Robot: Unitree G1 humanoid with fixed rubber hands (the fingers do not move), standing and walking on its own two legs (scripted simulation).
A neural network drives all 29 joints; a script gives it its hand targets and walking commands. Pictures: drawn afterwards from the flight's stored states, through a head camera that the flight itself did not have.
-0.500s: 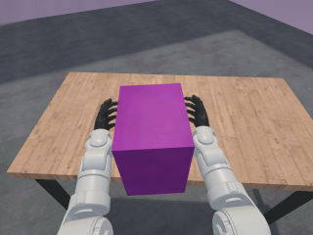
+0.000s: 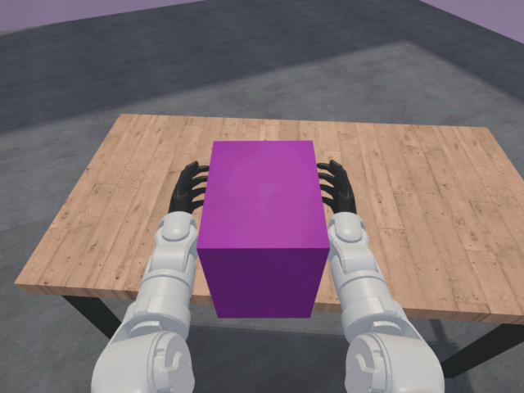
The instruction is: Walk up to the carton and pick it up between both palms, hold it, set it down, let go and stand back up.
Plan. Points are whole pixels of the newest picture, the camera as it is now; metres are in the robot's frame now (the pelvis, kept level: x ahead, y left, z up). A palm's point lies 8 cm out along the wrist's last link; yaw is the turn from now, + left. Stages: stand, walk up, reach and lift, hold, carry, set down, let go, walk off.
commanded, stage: set down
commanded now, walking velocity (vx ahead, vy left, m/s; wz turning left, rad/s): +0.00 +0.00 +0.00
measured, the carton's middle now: (263, 232) +0.38 -0.02 +0.02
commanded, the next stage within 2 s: none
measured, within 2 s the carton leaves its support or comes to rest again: rests again in 0.72 s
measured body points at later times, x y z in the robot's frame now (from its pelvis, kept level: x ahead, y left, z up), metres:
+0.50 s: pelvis +0.00 +0.00 +0.00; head +0.06 -0.01 +0.44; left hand +0.43 +0.12 +0.04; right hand +0.42 -0.14 +0.04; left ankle -0.01 +0.10 -0.75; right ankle -0.02 -0.12 -0.75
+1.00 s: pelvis +0.00 +0.01 -0.01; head +0.09 +0.00 +0.43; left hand +0.43 +0.12 +0.02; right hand +0.42 -0.14 +0.02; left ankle -0.01 +0.10 -0.75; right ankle -0.02 -0.12 -0.75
